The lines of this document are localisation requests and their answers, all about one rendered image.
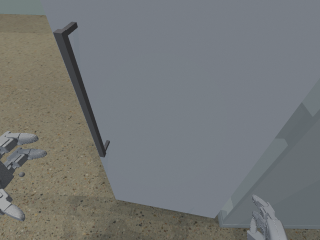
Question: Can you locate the handle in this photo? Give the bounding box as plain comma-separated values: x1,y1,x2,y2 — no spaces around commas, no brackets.
53,21,110,158

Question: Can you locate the right robot hand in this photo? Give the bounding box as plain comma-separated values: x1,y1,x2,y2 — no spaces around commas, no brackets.
247,194,288,240

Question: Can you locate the left robot hand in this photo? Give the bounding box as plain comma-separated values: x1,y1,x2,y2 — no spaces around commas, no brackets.
0,131,47,222

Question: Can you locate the fridge door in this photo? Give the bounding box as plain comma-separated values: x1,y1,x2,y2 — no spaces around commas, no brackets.
40,0,320,219

